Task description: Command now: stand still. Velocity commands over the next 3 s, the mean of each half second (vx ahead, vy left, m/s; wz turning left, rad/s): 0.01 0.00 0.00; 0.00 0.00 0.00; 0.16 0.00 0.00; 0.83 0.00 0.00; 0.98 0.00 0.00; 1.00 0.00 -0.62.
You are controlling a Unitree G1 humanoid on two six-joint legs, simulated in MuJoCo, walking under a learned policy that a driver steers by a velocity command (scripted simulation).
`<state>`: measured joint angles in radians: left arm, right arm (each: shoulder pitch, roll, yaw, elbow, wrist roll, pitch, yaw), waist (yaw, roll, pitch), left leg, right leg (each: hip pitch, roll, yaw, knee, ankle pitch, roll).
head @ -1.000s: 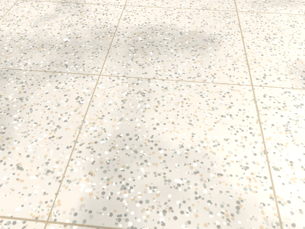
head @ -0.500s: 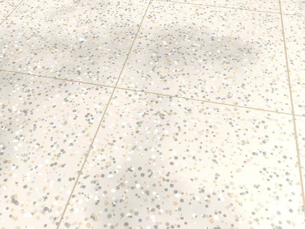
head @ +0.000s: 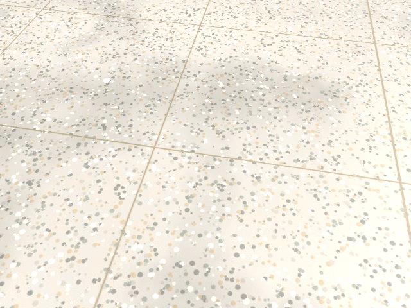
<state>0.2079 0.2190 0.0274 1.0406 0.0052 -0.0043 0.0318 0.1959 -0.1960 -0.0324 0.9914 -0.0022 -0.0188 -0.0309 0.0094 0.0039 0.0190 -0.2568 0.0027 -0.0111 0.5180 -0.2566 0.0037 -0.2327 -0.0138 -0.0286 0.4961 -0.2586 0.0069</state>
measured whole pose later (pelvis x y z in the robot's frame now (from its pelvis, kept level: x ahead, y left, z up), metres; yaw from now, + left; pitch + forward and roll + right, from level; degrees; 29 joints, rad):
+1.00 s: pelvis +0.00 +0.00 +0.00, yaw +0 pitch -1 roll +0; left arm 0.28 0.16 0.02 1.14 0.00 -0.01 0.05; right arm 0.24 -0.17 -0.03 1.12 0.00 0.00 -0.04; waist 0.00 0.00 0.03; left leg -0.22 0.00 -0.01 0.48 -0.25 0.00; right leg -0.21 -0.02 -0.02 0.48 -0.26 0.01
